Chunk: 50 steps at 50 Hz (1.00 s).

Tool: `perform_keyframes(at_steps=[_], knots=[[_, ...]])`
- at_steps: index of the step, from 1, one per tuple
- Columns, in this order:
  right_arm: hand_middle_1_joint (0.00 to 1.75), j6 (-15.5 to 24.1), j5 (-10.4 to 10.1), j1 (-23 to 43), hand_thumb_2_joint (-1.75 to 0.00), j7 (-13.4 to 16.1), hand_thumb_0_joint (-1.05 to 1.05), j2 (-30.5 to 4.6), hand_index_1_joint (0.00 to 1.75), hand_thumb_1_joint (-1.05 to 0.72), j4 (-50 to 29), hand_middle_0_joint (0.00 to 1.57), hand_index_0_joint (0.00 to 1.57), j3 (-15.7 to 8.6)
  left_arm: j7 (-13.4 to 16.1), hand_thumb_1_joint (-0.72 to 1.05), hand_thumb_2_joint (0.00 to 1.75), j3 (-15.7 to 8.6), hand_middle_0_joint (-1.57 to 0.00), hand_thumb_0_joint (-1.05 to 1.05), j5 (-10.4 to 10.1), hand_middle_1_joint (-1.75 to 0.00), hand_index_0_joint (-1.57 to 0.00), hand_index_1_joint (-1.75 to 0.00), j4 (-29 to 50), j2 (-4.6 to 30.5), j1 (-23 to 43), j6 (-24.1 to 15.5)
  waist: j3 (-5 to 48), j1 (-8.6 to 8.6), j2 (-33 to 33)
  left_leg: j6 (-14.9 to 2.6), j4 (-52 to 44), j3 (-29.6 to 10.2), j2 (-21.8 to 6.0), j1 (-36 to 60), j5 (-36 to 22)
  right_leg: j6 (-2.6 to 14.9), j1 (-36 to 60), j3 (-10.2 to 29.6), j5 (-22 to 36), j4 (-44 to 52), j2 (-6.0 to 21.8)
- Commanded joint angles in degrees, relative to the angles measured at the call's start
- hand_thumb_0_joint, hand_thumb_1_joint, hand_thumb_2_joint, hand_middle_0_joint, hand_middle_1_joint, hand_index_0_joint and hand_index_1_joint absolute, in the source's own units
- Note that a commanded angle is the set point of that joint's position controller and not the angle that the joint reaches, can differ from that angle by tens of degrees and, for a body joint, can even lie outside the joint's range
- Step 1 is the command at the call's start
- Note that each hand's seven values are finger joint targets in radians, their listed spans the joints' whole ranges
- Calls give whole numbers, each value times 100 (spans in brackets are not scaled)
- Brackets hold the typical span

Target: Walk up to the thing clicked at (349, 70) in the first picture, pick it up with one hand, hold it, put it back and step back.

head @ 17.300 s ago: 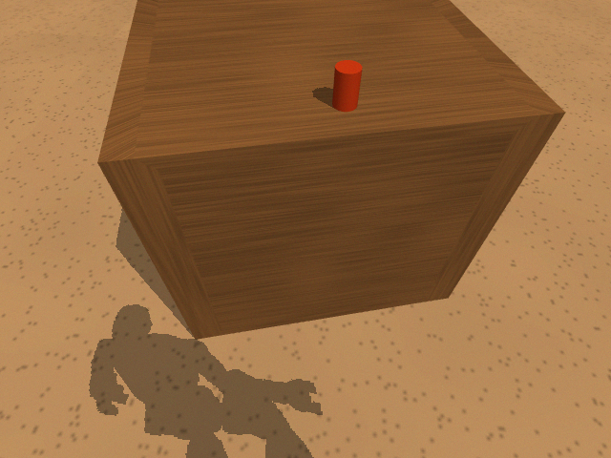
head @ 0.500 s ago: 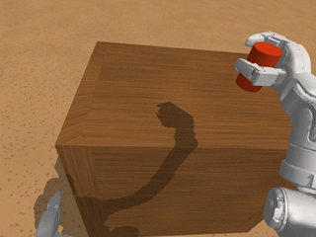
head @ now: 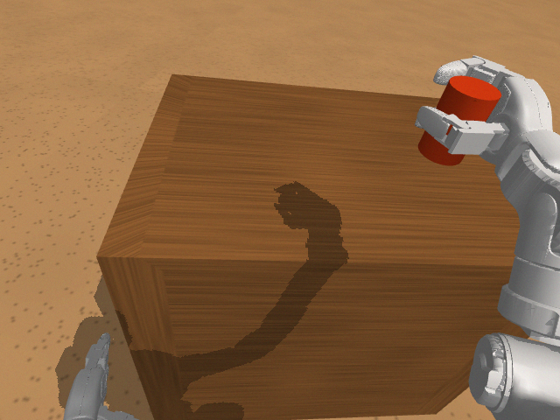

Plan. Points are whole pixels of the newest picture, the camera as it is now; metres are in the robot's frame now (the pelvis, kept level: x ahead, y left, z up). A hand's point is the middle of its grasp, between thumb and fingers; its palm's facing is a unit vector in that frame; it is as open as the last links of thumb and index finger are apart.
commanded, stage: hold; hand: right
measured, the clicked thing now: (455, 122) +0.33 -0.17 +0.31
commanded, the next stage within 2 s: crouch in 1.64 s
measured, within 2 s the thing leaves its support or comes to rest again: neither
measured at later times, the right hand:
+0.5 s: hand (450, 117) +0.33 -0.16 +0.32, palm faces +0.09 +1.00 -0.02, open 7.6 cm
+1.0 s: hand (459, 119) +0.33 -0.17 +0.32, palm faces +0.12 +0.99 -0.02, open 7.6 cm
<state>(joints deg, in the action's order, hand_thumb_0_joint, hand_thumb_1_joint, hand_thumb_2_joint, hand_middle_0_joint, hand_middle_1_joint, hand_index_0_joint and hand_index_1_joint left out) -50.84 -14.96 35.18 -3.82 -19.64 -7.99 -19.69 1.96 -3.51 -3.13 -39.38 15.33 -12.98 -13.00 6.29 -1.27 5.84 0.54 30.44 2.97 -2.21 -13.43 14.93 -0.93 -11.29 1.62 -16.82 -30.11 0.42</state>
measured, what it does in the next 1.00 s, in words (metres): stands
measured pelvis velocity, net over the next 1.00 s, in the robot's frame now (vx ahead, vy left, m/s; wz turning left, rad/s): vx -0.01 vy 0.00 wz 0.01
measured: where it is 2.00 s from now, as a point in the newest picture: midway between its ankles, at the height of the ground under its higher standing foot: outside the picture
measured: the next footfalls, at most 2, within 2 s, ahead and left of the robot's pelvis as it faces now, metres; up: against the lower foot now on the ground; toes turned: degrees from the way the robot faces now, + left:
none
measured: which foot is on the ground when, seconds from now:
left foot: down 0.00-1.00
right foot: down 0.00-1.00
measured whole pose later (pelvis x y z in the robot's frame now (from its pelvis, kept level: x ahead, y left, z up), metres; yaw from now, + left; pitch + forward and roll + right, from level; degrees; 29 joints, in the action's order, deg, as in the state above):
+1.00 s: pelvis -0.01 +0.00 +0.00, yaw +0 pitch -2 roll +0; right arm -48.9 -13.7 34.2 -1.8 -19.5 -8.4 -20.2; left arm 2.2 -4.3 -3.0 -38.5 15.3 -13.9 -13.5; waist 6.1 -1.0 4.9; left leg 0.3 30.8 2.6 -1.9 -14.0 14.6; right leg -1.0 -11.6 1.3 -16.6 -30.5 0.7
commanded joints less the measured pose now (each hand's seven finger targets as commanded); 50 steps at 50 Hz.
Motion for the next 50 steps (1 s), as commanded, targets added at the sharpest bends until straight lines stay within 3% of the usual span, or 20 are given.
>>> perform_keyframes(at_steps=[1,3,4,6,7,9,13,15,20,23,24,26,33,35,41,42,43,45,46,50], knots=[[144,339,-93,2532,-131,58,0,-1327,144,-41,-785,135,138,-526,30,-55,5,-295,-5,0,26,-5,-5,-5,959,729,713,-374,684,51,-846,35,-557,221,178,60,-812,215,175,-107,979,388,-176],[146,390,-62,2559,-133,88,0,-1575,146,-40,-761,136,139,-718,4,-55,5,-279,-5,0,30,-5,-4,-5,773,670,559,-361,677,37,-640,14,-592,182,157,23,-632,222,144,-110,793,403,-195],[146,442,-59,2708,-134,114,0,-1430,146,-40,-895,136,139,-568,1,-55,5,-150,-5,0,40,-5,-4,-5,993,592,701,-395,718,23,-788,33,-602,177,150,74,-642,233,120,-122,810,374,-215],[146,483,-32,2891,-133,158,0,-1504,146,-39,-1009,137,140,-558,0,-55,5,-294,-5,0,25,-5,-4,-5,891,659,633,-416,844,54,-578,10,-551,141,140,72,-731,231,183,-125,850,362,-204],[146,491,-42,2791,-133,154,0,-1413,146,-39,-983,136,139,-528,-4,-55,5,-143,-4,0,16,-4,-4,-5,942,566,700,-414,849,-2,-592,10,-531,152,141,86,-784,226,194,-128,931,337,-198],[147,525,-4,2677,-134,148,0,-1298,147,-40,-907,137,140,-412,9,-55,5,-263,-4,0,16,-5,-4,-5,891,653,733,-412,933,38,-500,-2,-505,125,128,105,-884,220,251,-124,1024,320,-199],[144,580,37,2750,-131,129,0,-1193,144,-38,-1232,134,137,-257,25,-55,5,-160,-5,0,28,-5,-5,-5,1209,669,1073,-456,1279,-44,-417,-42,-404,183,162,301,-1101,154,397,-62,1382,305,-142],[144,563,24,2690,-131,100,0,-1219,144,-39,-1178,134,137,-290,40,-54,5,-46,-5,0,15,-5,-5,-5,1172,554,1100,-440,1186,-72,-358,-35,-413,172,149,295,-1052,152,338,-78,1335,311,-144],[144,599,-16,2697,-131,118,0,-1550,144,-41,-1293,135,137,-595,106,-54,5,-340,-5,0,37,-5,-5,-5,1085,771,807,-410,1240,-2,-463,-4,-470,148,127,319,-1032,192,351,-125,1188,287,-196],[142,558,-66,2554,-130,131,0,-1493,142,-41,-1287,134,136,-621,85,-54,5,-344,-5,0,24,-5,-5,-5,957,721,581,-366,1012,48,-529,10,-494,146,134,202,-1023,209,297,-146,1129,281,-200],[143,552,-58,2450,-131,134,0,-1448,143,-41,-1143,134,137,-619,56,-55,5,-215,-5,0,21,-5,-5,-5,928,598,500,-348,994,41,-609,18,-502,149,138,232,-1138,212,270,-148,1237,270,-205],[143,494,-52,2466,-131,118,0,-1356,143,-41,-1056,134,137,-483,25,-55,5,-197,-5,0,4,-5,-5,-5,850,540,581,-320,687,56,-575,21,-513,143,143,86,-1016,201,157,-152,1124,293,-203],[143,289,-33,2518,-131,44,0,-1050,143,-38,-869,133,136,-203,6,-55,5,-337,-5,0,11,-5,-5,-5,903,775,968,-386,630,67,-561,1,-542,185,173,32,-813,189,189,-65,991,407,-166],[143,317,-20,2651,-130,59,0,-1173,142,-38,-933,133,136,-277,-8,-54,4,-221,-5,0,20,-5,-5,-5,848,685,1014,-414,750,13,-481,-5,-531,189,162,88,-767,182,216,-73,964,398,-171],[142,607,-15,2693,-130,227,0,-1619,142,-38,-1052,133,136,-726,94,-54,5,-311,-5,0,49,-5,-5,-5,1114,750,780,-433,1280,-49,-709,9,-490,150,112,378,-983,218,341,-125,1119,276,-208],[143,663,-35,2783,-130,223,0,-1391,143,-39,-1148,134,137,-570,77,-54,5,-102,-4,0,39,-5,-5,-5,1371,536,1001,-477,1375,-87,-794,21,-461,142,115,431,-1171,215,361,-158,1294,249,-205],[144,701,10,2789,-131,260,0,-1570,144,-39,-1191,135,137,-652,86,-54,5,-248,-5,0,50,-5,-5,-5,953,588,765,-415,1278,-119,-514,-10,-430,137,113,373,-1117,188,259,-149,1254,260,-210],[143,716,21,2657,-130,241,0,-1289,143,-37,-1237,133,136,-417,74,-54,5,-182,-4,0,25,-5,-5,-5,1071,533,840,-410,1080,-81,-377,-33,-430,148,140,246,-965,175,261,-153,1156,315,-184],[143,709,64,2627,-130,262,0,-1387,143,-38,-1175,133,136,-442,72,-54,5,-363,-4,0,30,-5,-5,-5,1005,710,777,-395,1069,-21,-262,-56,-444,148,151,208,-808,157,244,-139,1013,363,-169],[142,581,43,2423,-130,135,0,-1030,142,-35,-1086,132,135,-128,12,-55,5,-247,-5,0,-2,-5,-5,-5,981,636,734,-359,763,62,-319,-66,-503,186,202,82,-727,152,178,-73,976,443,-119]])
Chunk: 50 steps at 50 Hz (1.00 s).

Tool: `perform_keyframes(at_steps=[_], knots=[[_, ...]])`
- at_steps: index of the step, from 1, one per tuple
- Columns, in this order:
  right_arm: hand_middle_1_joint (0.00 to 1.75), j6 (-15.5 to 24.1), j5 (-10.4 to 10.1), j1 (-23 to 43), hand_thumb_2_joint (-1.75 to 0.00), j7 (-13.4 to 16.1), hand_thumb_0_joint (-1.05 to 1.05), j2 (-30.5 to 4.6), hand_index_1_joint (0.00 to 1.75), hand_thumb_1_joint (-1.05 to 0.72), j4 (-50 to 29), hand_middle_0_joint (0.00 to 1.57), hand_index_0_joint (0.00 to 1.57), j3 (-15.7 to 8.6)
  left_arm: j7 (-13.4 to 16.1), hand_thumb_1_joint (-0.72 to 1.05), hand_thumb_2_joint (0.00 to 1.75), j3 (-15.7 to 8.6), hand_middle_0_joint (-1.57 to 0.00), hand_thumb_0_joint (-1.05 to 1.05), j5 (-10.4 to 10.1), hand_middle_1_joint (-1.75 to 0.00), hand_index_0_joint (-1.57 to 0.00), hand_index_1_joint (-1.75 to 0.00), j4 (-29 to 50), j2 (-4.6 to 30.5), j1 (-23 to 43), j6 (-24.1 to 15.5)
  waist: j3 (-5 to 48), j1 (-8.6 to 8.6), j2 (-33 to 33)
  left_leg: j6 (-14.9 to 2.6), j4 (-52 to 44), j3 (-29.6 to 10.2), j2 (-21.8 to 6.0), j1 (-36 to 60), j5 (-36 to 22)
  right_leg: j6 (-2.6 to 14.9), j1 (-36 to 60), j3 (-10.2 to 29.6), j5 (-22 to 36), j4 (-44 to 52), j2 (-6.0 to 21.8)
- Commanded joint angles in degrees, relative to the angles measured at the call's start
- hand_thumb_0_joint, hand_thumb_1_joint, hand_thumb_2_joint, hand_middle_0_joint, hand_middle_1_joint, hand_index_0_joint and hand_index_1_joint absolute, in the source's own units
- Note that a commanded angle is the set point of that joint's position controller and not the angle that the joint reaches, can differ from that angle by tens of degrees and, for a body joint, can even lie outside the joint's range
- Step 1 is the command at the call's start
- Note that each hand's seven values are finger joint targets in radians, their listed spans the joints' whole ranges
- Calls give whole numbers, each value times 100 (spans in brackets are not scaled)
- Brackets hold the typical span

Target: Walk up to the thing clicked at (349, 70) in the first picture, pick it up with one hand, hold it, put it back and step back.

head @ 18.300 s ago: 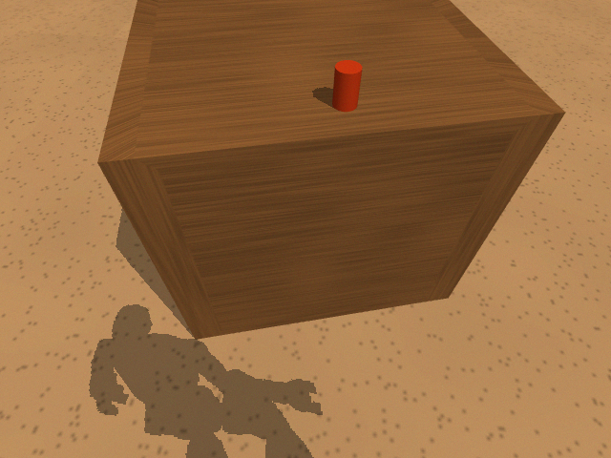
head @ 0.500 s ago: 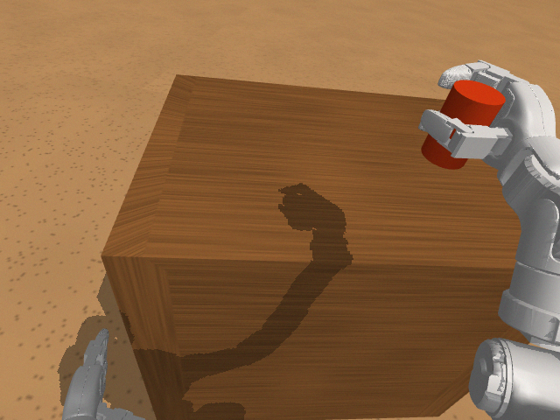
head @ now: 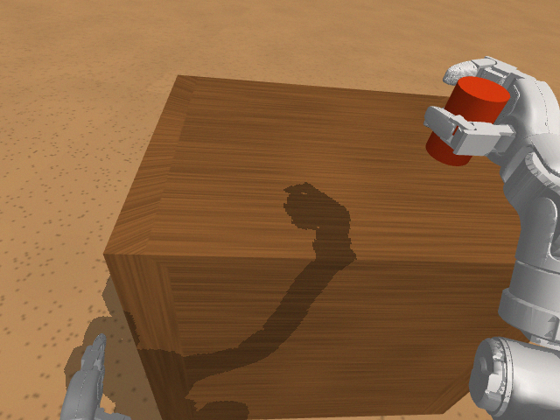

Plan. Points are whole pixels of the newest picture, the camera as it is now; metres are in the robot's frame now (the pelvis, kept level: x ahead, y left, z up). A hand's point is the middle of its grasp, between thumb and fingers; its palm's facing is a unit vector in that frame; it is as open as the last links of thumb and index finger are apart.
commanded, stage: hold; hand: right
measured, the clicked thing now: (464, 122) +0.33 -0.18 +0.31
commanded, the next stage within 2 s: crouch in 0.64 s
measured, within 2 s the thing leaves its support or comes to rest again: neither
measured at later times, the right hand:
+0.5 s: hand (457, 113) +0.33 -0.17 +0.32, palm faces +0.12 +0.99 -0.03, open 7.6 cm
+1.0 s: hand (435, 127) +0.36 -0.17 +0.29, palm faces +0.10 +1.00 -0.01, open 7.6 cm
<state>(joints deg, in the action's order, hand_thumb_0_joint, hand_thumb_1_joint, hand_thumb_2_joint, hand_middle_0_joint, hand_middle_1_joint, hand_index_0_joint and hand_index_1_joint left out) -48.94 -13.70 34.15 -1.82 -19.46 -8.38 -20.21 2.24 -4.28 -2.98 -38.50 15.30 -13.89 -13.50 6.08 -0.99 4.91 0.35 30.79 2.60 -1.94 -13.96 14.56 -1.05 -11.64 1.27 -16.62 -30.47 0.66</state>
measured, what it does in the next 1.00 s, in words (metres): stands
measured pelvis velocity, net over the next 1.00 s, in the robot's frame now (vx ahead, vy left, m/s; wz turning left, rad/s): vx -0.01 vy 0.00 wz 0.00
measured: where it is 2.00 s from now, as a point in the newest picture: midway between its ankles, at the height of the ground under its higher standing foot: outside the picture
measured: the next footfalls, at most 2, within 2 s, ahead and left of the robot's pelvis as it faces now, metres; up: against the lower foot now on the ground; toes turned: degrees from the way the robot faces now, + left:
none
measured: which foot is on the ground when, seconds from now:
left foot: down 0.00-1.00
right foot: down 0.00-1.00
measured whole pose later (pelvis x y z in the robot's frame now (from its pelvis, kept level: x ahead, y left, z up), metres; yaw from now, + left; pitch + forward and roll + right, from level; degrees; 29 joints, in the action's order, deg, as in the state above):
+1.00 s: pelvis -0.01 +0.00 +0.00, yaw +0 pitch -2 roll +0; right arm -46.5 -12.6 38.1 -2.9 -19.3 3.0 -18.2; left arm 2.8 -4.1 -2.6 -41.2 15.5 -12.0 -14.8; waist 4.3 -0.2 4.2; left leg 0.3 30.2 2.7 -1.9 -14.4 13.5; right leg -1.2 -12.0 1.4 -15.5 -29.7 0.7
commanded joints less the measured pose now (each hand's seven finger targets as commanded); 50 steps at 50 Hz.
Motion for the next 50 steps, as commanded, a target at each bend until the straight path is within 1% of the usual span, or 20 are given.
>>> perform_keyframes(at_steps=[1,4,5,7,9,13,17,22,25,27,30,33,34,35,37,38,43,44,47,50], knots=[[143,346,-100,2450,-131,-109,0,-1019,143,-36,-1022,133,136,-54,-34,-54,5,-63,-5,0,-17,-5,-5,-5,763,531,835,-285,694,22,-253,-29,-584,212,162,128,-682,170,160,-49,928,474,-164],[143,234,-178,2397,-131,-211,0,-1037,143,-37,-928,133,136,-89,-37,-54,4,-137,-5,0,-28,-5,-5,-5,863,630,999,-324,548,43,-388,0,-638,213,173,90,-561,182,143,-51,797,510,-167],[142,206,-202,2429,-130,-221,0,-1093,142,-38,-946,132,135,-194,1,-54,4,-325,-5,0,-17,-5,-5,-5,960,814,1070,-346,671,74,-546,21,-652,218,168,107,-583,198,214,-52,791,503,-171],[143,199,-222,2463,-131,-202,0,-1134,143,-38,-897,133,136,-252,-29,-54,4,-195,-5,0,-15,-5,-5,-5,785,662,1028,-375,624,19,-522,30,-655,212,145,113,-647,214,189,-66,804,491,-205],[144,231,-218,2572,-132,-130,0,-1401,144,-40,-910,135,137,-502,-3,-54,5,-303,-5,0,7,-5,-5,-5,776,771,943,-387,775,9,-580,39,-650,214,136,153,-621,227,223,-79,783,451,-216],[143,420,-181,2785,-131,33,0,-1458,143,-39,-1068,134,137,-582,2,-55,5,-232,-5,0,29,-5,-5,-5,800,644,906,-415,1001,-39,-659,41,-599,182,111,227,-677,248,235,-130,812,368,-241],[143,565,-90,2982,-130,90,0,-1447,143,-37,-1127,134,137,-420,35,-54,5,-374,-4,0,31,-5,-4,-5,980,797,851,-443,1162,19,-374,-21,-518,181,129,231,-722,209,335,-89,889,386,-197],[142,483,-83,2699,-129,-55,0,-904,142,-38,-970,133,136,45,26,-54,5,42,-5,0,-1,-5,-5,-5,1062,454,1245,-448,964,-64,-236,-12,-515,185,135,253,-875,173,299,-84,1096,398,-179],[141,393,-67,2573,-129,-166,0,-1005,141,-37,-923,131,134,2,31,-54,5,-118,-5,0,-3,-5,-5,-5,1192,657,1386,-436,975,9,-331,-9,-547,211,152,258,-778,161,300,-57,1025,458,-177],[141,317,-123,2502,-129,-174,0,-1038,141,-36,-862,131,134,-112,13,-54,4,-277,-5,0,-4,-5,-5,-5,1035,771,1218,-429,874,27,-398,-5,-575,240,167,238,-706,164,228,-54,916,522,-167],[142,312,-189,2476,-130,-129,0,-1263,142,-40,-748,133,136,-405,-23,-54,4,-136,-5,0,-13,-5,-5,-5,1073,608,1076,-398,758,-22,-591,21,-630,241,159,251,-662,192,136,-94,856,506,-188],[144,364,-187,2555,-131,-6,0,-1621,144,-41,-804,135,137,-754,-32,-54,5,-489,-5,0,31,-5,-5,-5,545,834,446,-332,654,63,-655,36,-686,190,140,86,-555,244,155,-146,666,470,-223],[144,416,-163,2696,-131,9,0,-1515,144,-40,-976,135,137,-643,-44,-54,5,-338,-5,0,29,-5,-5,-5,905,731,593,-366,846,96,-696,57,-688,158,116,124,-620,264,243,-169,710,422,-247],[144,454,-166,2766,-131,60,0,-1671,144,-41,-892,135,138,-793,-42,-55,6,-368,-5,0,25,-5,-4,-5,713,720,416,-364,718,82,-706,57,-683,129,110,71,-590,275,200,-169,654,409,-241],[149,530,-152,2940,-138,95,0,-1513,149,-32,-1124,135,139,-589,-28,-52,6,-358,-5,0,22,-6,-6,-5,828,695,610,-406,710,86,-671,56,-683,117,111,40,-427,273,168,-170,520,400,-247],[145,569,-118,2911,-131,83,0,-1417,145,-40,-1148,137,140,-457,-49,-52,5,-181,-4,0,19,-5,-4,-5,913,557,757,-423,748,18,-649,50,-684,117,109,74,-378,273,139,-159,508,402,-245],[143,472,6,2901,-130,-18,0,-905,143,-39,-390,135,138,125,61,-53,5,-354,-4,0,27,-5,-4,-5,1093,840,1220,-473,921,83,-406,13,-573,147,128,143,-744,206,353,-61,875,433,-182],[143,456,18,2759,-130,-58,0,-735,143,-38,-166,134,137,239,50,-53,5,-77,-4,0,14,-5,-5,-5,1104,594,1445,-501,769,23,-388,10,-566,160,138,122,-799,193,298,-57,955,464,-168],[138,579,77,2750,-126,-104,0,-925,138,-32,421,129,132,102,82,-53,5,-84,-4,0,54,-5,-5,-5,670,569,1305,-544,594,83,-407,21,-594,182,165,66,-629,180,93,-26,774,554,-152],[140,842,129,2818,-127,-69,0,-1406,140,-36,699,131,134,-331,115,-52,4,-263,-5,0,84,-5,-6,-4,974,738,889,-585,991,206,-764,85,-613,148,138,251,-864,228,229,-114,884,483,-166]])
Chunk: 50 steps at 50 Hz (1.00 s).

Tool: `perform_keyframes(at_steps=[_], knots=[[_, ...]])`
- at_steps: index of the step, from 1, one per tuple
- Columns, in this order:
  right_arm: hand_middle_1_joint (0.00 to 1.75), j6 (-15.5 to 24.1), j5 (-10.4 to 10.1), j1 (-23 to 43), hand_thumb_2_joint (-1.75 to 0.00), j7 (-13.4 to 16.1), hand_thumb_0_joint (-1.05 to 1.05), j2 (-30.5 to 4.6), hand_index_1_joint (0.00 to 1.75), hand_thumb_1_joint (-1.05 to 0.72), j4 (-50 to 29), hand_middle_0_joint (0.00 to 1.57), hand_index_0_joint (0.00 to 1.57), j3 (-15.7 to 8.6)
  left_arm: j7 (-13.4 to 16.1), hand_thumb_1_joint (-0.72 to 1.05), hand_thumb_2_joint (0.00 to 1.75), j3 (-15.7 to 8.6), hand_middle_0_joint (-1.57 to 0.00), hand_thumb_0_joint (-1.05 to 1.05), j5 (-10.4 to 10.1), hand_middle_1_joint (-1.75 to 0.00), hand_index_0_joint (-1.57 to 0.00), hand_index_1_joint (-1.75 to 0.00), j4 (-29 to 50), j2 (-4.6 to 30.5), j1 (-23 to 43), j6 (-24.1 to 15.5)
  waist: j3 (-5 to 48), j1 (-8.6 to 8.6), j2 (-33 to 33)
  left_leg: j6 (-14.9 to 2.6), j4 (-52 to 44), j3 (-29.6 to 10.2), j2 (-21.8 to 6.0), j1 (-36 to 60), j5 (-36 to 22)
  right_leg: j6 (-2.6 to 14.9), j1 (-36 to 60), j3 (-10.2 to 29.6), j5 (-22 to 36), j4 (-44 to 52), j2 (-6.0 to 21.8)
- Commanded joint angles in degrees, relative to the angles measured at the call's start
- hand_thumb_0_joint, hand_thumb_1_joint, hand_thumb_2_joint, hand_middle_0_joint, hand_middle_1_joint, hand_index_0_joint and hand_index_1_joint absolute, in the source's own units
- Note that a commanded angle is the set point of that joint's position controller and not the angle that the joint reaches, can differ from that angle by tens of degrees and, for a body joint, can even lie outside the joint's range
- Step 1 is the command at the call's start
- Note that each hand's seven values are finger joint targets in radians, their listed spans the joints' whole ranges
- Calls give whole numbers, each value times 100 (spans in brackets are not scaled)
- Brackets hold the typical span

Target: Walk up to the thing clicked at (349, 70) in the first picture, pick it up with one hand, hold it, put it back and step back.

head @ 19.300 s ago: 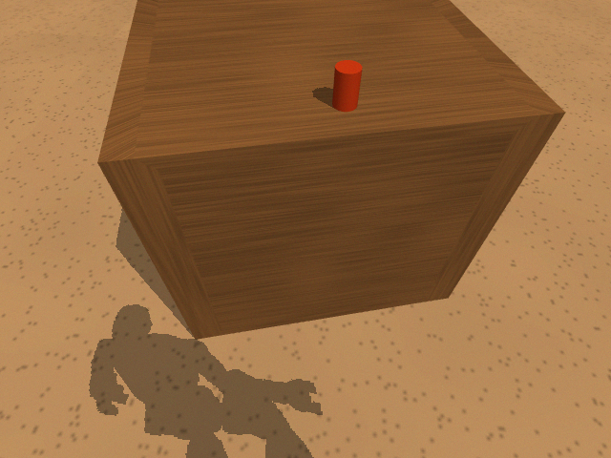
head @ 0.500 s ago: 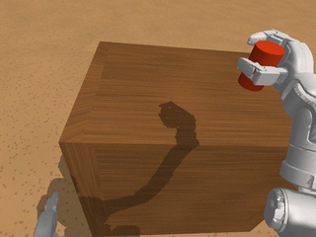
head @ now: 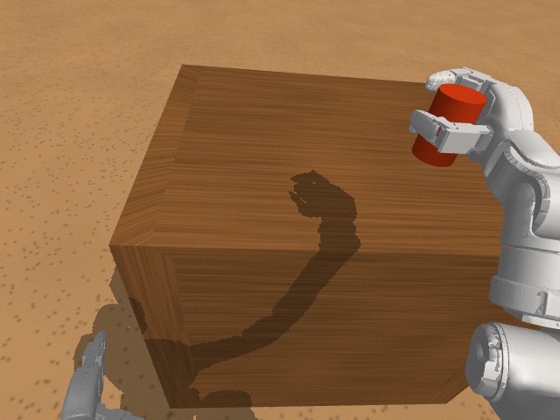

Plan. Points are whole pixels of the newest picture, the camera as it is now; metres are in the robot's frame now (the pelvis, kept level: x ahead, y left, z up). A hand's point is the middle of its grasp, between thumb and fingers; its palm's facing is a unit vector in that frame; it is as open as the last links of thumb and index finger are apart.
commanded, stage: crouch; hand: right
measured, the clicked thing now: (446, 126) +0.37 -0.18 +0.28
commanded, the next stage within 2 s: lower in 0.88 s
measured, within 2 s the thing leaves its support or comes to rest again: neither
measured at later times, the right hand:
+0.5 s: hand (411, 138) +0.43 -0.17 +0.22, palm faces +0.13 +0.99 +0.00, open 7.5 cm
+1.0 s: hand (405, 142) +0.47 -0.18 +0.19, palm faces +0.13 +0.99 +0.01, open 7.5 cm
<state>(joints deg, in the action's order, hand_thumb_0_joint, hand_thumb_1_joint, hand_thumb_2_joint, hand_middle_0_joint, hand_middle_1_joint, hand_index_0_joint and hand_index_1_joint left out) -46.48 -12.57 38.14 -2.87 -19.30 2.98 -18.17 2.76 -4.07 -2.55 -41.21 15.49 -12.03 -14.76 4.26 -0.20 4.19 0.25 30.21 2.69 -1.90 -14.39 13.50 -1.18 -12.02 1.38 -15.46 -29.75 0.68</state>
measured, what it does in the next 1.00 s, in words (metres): stands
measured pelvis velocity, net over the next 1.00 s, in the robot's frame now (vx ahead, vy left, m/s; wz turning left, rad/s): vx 0.02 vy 0.00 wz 0.04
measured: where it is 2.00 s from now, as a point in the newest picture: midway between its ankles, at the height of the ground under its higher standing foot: outside the picture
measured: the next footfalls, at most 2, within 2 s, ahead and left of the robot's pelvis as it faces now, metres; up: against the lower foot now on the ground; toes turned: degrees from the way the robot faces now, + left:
none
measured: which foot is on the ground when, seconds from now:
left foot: down 0.00-1.00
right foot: down 0.00-1.00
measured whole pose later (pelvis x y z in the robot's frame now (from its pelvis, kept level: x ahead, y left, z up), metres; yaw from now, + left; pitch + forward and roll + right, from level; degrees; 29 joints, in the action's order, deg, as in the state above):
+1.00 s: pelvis +0.02 +0.00 +0.00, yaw +2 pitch +4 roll +0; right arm -9.4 -8.1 42.5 -3.6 -21.1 39.1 -18.8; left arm 4.1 -3.1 -0.5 -36.0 13.3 -14.4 -14.8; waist 4.5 2.6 1.8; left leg 0.5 30.8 0.6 -0.9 -21.4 13.7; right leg -1.0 -18.4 -0.7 -17.0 -31.2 1.6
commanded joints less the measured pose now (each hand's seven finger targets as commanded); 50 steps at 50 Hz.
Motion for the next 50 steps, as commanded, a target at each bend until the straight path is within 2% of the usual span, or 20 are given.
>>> perform_keyframes(at_steps=[1,4,9,12,15,17,19,20,23,24,31,34,35,38,39,40,42,44,48,50], knots=[[141,740,25,2606,-128,47,0,-1396,141,-38,-513,133,135,-507,57,-52,3,-240,-5,0,57,-5,-6,-4,1302,621,526,-463,1275,181,-644,103,-535,102,108,295,-900,261,336,-169,841,349,-189],[145,1241,75,2909,-131,133,0,-1699,145,-45,-471,139,141,-692,42,-52,4,-95,-5,0,66,-5,-6,-5,1088,339,152,-454,1244,108,-498,91,-480,36,92,203,-971,266,257,-233,856,280,-203],[149,1950,206,3006,-135,228,0,-1452,149,-48,8,143,145,-450,14,-54,6,-433,-5,0,78,-6,-5,-5,1125,599,183,-539,1240,246,-128,20,-357,-22,126,-30,-920,217,258,-218,777,262,-126],[147,2293,310,3336,-134,244,0,-1487,147,-45,218,140,142,-319,21,-54,6,-472,-5,0,106,-6,-5,-5,950,640,429,-541,1160,179,-44,-19,-339,-6,151,-117,-637,192,66,-161,569,286,-74],[145,2597,313,3392,-132,174,0,-1206,145,-42,819,137,139,-78,38,-53,5,-184,-5,0,107,-6,-6,-5,1377,420,1004,-629,1421,183,-463,23,-381,-14,154,40,-433,230,-35,-126,389,240,-54],[144,2781,316,3444,-132,139,0,-1358,144,-42,1108,136,139,-157,94,-53,5,-126,-5,0,121,-6,-6,-5,1337,431,1050,-632,1566,140,-549,39,-383,-56,131,96,-442,239,-34,-139,399,234,-61],[144,2940,338,3583,-132,136,0,-1641,144,-40,1249,136,138,-302,179,-52,4,-403,-5,0,151,-6,-6,-5,1257,753,909,-611,1867,188,-530,45,-329,-71,126,156,-619,225,88,-146,563,192,-72],[145,3003,361,3653,-133,119,0,-1723,145,-38,1342,136,139,-337,212,-52,4,-469,-5,0,176,-6,-6,-5,1138,831,604,-596,1938,180,-367,15,-300,-41,142,111,-772,195,192,-131,706,201,-53],[144,3207,393,3433,-131,117,0,-1594,144,-39,1764,136,138,-266,158,-52,4,-32,-5,0,172,-5,-6,-5,1070,333,430,-552,1634,100,-311,3,-326,-38,148,113,-725,188,-66,-172,663,227,-69],[144,3265,375,3327,-131,114,0,-1741,144,-40,1889,136,138,-419,170,-52,4,-202,-5,0,166,-5,-6,-4,1041,467,300,-534,1601,117,-365,11,-341,-44,156,110,-752,190,-67,-183,676,256,-59],[143,3659,430,3426,-130,105,0,-1737,143,-42,1958,136,138,-332,111,-53,5,-258,-5,0,194,-5,-5,-5,1145,470,33,-492,1273,287,-221,6,-441,-85,179,-149,-487,212,-153,-239,322,354,-63],[141,3845,417,3565,-128,69,0,-1689,141,-43,1865,134,136,-251,143,-54,5,-374,-5,0,207,-5,-5,-5,1247,618,44,-508,1592,354,-289,15,-353,-105,170,-122,-811,219,34,-235,604,248,-67],[141,3918,408,3685,-129,60,0,-1666,141,-45,1742,135,136,-205,142,-54,5,-172,-5,0,203,-5,-5,-5,1424,446,271,-525,1669,315,-286,27,-345,-100,159,-36,-867,218,9,-241,678,220,-83],[139,4034,370,3877,-127,36,0,-1621,139,-44,1564,133,135,-148,193,-54,5,-199,-5,0,189,-5,-5,-5,1431,485,443,-538,1992,276,-104,10,-254,-90,170,-29,-1120,184,259,-197,978,166,-47],[141,4038,374,3783,-129,24,0,-1666,141,-45,1911,135,136,-182,231,-54,5,-443,-5,0,210,-5,-5,-5,1214,740,211,-503,2057,370,-96,-11,-230,-80,196,-124,-1201,162,367,-175,1122,141,-14],[141,4088,363,3721,-129,-1,0,-1582,141,-46,1901,135,137,-132,218,-53,5,-241,-5,0,204,-5,-5,-5,1437,586,402,-509,2036,297,-81,-11,-228,-64,191,-50,-1274,153,329,-165,1251,121,-17],[141,4096,396,3554,-129,-8,0,-1697,141,-48,2076,136,137,-208,245,-54,6,-338,-5,0,212,-5,-5,-5,1278,668,209,-456,2159,295,-130,-4,-181,-51,194,-4,-1426,152,325,-158,1427,79,-14],[141,4118,383,3236,-128,-32,0,-1517,141,-48,2348,136,137,-169,175,-53,5,80,-5,0,199,-5,-5,-5,1197,237,276,-400,1862,176,-115,-3,-195,-43,194,18,-1434,141,109,-185,1477,89,-27],[142,4152,366,2983,-129,-30,0,-1791,142,-48,2401,137,138,-425,187,-54,5,-289,-5,0,208,-5,-5,-5,1368,634,30,-269,1767,222,-448,33,-231,-75,178,200,-1487,202,-155,-243,1293,160,-74],[143,4178,364,2935,-131,-38,0,-1709,143,-49,2348,137,139,-390,151,-54,5,-245,-5,0,193,-5,-5,-5,1401,537,-57,-230,1619,234,-338,30,-214,-67,191,112,-1531,196,-123,-251,1380,141,-63]])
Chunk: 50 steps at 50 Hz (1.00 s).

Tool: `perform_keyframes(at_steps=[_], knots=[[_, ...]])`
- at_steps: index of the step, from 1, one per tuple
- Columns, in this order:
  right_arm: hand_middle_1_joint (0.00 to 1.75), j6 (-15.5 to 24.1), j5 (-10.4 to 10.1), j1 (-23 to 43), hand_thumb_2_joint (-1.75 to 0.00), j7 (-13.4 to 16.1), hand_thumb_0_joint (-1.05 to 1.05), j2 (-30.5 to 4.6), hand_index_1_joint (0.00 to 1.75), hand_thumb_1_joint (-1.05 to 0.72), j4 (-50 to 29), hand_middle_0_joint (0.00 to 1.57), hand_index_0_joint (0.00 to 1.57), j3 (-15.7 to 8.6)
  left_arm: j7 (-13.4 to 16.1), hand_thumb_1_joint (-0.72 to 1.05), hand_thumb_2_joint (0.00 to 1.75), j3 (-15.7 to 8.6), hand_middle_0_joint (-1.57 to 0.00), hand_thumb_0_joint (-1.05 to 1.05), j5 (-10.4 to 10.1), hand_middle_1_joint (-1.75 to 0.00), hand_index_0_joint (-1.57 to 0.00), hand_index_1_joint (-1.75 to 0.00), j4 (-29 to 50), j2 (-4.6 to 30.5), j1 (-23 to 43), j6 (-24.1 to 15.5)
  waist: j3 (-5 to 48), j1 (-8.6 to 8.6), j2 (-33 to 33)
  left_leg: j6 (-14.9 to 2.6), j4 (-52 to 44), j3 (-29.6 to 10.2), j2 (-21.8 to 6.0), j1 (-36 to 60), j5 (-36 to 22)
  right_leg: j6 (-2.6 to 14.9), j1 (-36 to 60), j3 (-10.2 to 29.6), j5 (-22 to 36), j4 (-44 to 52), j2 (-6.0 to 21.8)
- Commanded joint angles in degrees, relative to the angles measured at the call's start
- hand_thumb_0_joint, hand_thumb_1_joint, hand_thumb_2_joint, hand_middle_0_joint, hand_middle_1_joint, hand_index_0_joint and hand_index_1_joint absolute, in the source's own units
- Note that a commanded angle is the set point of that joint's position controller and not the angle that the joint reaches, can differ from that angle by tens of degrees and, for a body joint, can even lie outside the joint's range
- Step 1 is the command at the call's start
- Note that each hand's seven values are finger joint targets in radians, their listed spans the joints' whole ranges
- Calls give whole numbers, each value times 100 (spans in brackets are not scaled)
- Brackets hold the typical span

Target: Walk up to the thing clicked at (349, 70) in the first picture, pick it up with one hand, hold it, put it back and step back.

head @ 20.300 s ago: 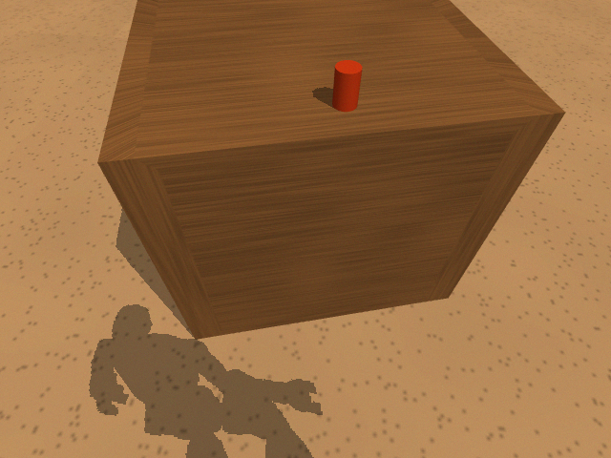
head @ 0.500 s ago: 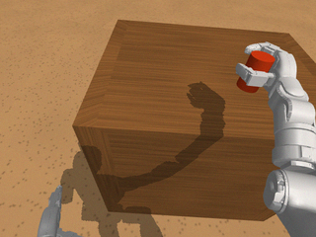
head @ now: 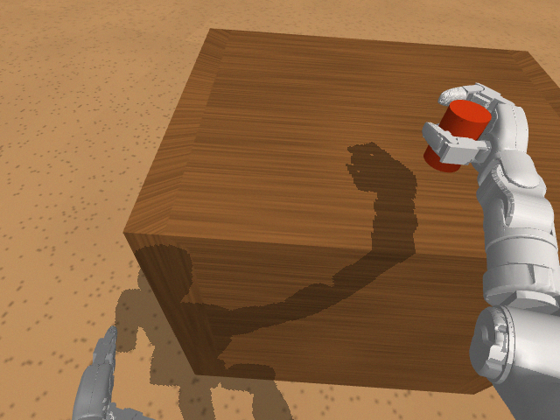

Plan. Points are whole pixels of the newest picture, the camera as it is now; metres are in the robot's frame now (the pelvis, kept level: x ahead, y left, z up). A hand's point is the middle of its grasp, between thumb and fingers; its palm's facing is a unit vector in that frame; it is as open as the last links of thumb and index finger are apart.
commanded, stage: lower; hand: right
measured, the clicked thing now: (454, 137) +0.44 -0.21 +0.19
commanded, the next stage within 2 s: loosen in 1.38 s
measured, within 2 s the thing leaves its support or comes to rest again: rests again in 1.20 s
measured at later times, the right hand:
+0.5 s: hand (435, 165) +0.44 -0.20 +0.13, palm faces +0.18 +0.98 +0.01, open 7.4 cm
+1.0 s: hand (431, 175) +0.45 -0.21 +0.11, palm faces +0.17 +0.98 +0.02, open 7.4 cm
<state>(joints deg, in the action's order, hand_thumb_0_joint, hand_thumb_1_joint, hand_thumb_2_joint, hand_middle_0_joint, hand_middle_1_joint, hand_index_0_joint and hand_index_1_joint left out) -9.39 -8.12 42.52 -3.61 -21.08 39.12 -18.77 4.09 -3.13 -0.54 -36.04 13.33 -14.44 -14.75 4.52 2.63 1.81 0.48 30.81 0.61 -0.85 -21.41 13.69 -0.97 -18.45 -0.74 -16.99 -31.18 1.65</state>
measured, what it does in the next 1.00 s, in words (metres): stands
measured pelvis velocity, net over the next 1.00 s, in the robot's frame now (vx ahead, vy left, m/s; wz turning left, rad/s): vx -0.01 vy -0.01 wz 0.02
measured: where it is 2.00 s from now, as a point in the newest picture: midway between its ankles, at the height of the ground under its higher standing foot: outside the picture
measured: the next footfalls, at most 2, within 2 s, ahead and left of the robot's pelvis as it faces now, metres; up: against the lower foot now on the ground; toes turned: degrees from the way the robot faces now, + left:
none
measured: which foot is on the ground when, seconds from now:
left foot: down 0.00-1.00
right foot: down 0.00-1.00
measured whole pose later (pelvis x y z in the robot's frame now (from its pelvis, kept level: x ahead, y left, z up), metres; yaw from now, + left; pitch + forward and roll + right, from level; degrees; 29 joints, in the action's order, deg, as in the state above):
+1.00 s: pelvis -0.01 -0.01 -0.01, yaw +1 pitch +9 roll +1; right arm 8.8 -7.1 39.9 -3.7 -21.1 51.0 -20.1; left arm 3.2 -3.1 -0.6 -29.6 13.1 -15.2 -7.9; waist 4.4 5.0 -0.2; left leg 1.0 36.4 -0.2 -0.5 -30.2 14.9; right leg -0.4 -27.8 -1.3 -19.7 -38.8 2.1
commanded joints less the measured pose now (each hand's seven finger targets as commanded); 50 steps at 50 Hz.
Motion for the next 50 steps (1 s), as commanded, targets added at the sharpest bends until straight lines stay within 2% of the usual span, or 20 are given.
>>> perform_keyframes(at_steps=[1,2,3,6,7,10,15,16,19,22,25,28,31,34,36,40,41,43,46,50], knots=[[144,448,-62,2218,-132,22,0,-1555,144,-48,-1010,138,139,-394,13,-54,5,-496,-5,0,0,-4,-4,-5,783,898,-111,-165,1599,5,-89,-15,-259,151,104,758,-1604,158,585,-17,1681,260,-134],[143,546,-79,2600,-130,22,0,-1474,143,-50,-1673,137,139,-285,-27,-55,6,-358,-5,0,-15,-4,-4,-5,1297,761,349,-193,1732,-40,26,1,-265,118,75,821,-1676,169,648,-63,1691,247,-163],[142,500,-73,2103,-129,27,0,-1226,142,-49,-944,136,138,-225,-32,-54,5,-393,-5,0,-18,-4,-4,-5,997,732,64,-154,1432,13,-209,3,-249,143,109,724,-1645,174,522,-48,1669,242,-134],[141,720,-92,2387,-128,-2,0,-1257,141,-47,-1512,135,136,-206,-72,-54,5,-339,-5,0,-24,-4,-4,-5,1243,707,275,-113,1717,12,-158,-1,-196,109,97,718,-1701,182,635,-38,1725,195,-117],[141,763,-107,2368,-129,-3,0,-1298,141,-48,-1515,135,137,-234,-48,-55,6,-551,-5,0,-21,-4,-4,-5,1188,880,155,-93,1802,78,-87,-9,-169,95,96,688,-1783,171,755,-40,1829,162,-117],[141,1015,-101,2881,-129,37,0,-1441,141,-49,-2092,136,138,-244,15,-55,6,-764,-5,0,-8,-4,-4,-5,1500,1156,394,-89,2356,143,32,-9,-95,58,79,753,-2071,150,1093,-22,2164,29,-112],[144,1321,-96,2232,-131,25,0,-1195,144,-50,-1646,139,140,-165,-31,-56,7,-174,-5,0,-20,-4,-4,-5,1194,534,224,70,2222,-29,158,-44,14,20,52,887,-2288,119,701,-44,2308,-48,-138],[146,1355,-102,2264,-133,41,0,-1404,146,-52,-1641,140,142,-299,-38,-55,7,-292,-5,0,-19,-4,-4,-5,1135,628,256,111,2185,-30,196,-37,5,27,58,926,-2256,112,637,-49,2273,-50,-132],[149,1392,-100,2079,-136,93,0,-1301,149,-53,-1432,143,144,-333,-30,-55,6,-671,-5,0,21,-4,-4,-5,1203,1077,240,189,2092,67,163,-48,-49,27,82,745,-2021,118,628,-53,2027,1,-126],[149,1503,-41,1937,-136,99,0,-1349,149,-52,-1233,142,144,-348,-85,-55,6,-384,-5,0,-12,-4,-4,-5,1384,787,296,262,2112,4,108,-54,-10,39,83,870,-1986,111,484,-51,1995,-39,-117],[150,1626,-56,1996,-137,92,0,-1281,150,-48,-1028,142,144,-307,-53,-56,6,-627,-5,0,-14,-4,-4,-5,1238,944,173,331,1869,157,-81,-42,-1,57,117,646,-1870,138,401,-40,1843,-13,-87],[149,1810,-83,2344,-136,41,0,-1180,149,-47,-1285,141,143,-211,-56,-56,6,-320,-5,0,-24,-4,-4,-5,1568,703,455,301,1909,114,-127,-12,-7,59,114,600,-1687,165,370,-35,1676,-42,-78],[149,1872,-54,2149,-136,0,0,-1287,149,-48,-801,141,143,-280,-26,-55,5,-566,-5,0,-23,-4,-4,-5,1376,936,202,366,1920,201,-27,-15,22,13,100,407,-1576,178,357,-48,1517,-77,-100],[148,1929,-26,2186,-136,-36,0,-1299,148,-47,-620,140,143,-274,-46,-54,5,-492,-5,0,-23,-4,-4,-5,1158,824,-11,411,1918,230,116,-18,87,-8,86,288,-1605,171,316,-50,1551,-174,-112],[147,2040,-43,2534,-135,-45,0,-1387,147,-45,-843,139,142,-270,-35,-55,6,-511,-5,0,-17,-4,-4,-5,1406,875,438,372,2129,211,143,-7,107,-16,76,357,-1486,180,227,-49,1386,-223,-109],[144,2120,-5,2322,-132,6,0,-1298,144,-44,-385,136,139,-249,-14,-55,6,-376,-5,0,-14,-4,-4,-5,1484,803,368,362,2114,192,-35,-11,139,24,104,307,-1108,185,36,-10,1018,-203,-86],[145,2198,-37,2585,-132,-15,0,-1273,145,-42,-519,137,139,-180,-43,-55,6,-213,-5,0,-21,-4,-4,-5,1473,624,313,368,1991,215,-10,-1,127,27,117,258,-1072,192,-42,-25,975,-219,-87],[145,2239,-14,2500,-132,-4,0,-1502,145,-42,-485,137,139,-356,5,-54,6,-431,-5,0,-16,-4,-4,-5,1792,952,430,348,2423,215,-9,-19,197,25,116,301,-1232,166,168,14,1207,-274,-66],[145,2260,-5,2406,-132,9,0,-1371,145,-42,-133,136,139,-281,-30,-55,6,-377,-5,0,13,-4,-4,-5,1298,818,57,403,1923,196,136,-45,242,56,147,19,-1123,140,-73,22,1168,-297,-58],[142,2375,20,2442,-130,51,0,-1448,142,-42,-134,134,137,-343,-42,-55,6,-350,-5,0,23,-4,-4,-5,1536,804,243,363,1984,219,196,-42,271,54,152,16,-962,142,-205,14,957,-330,-39]])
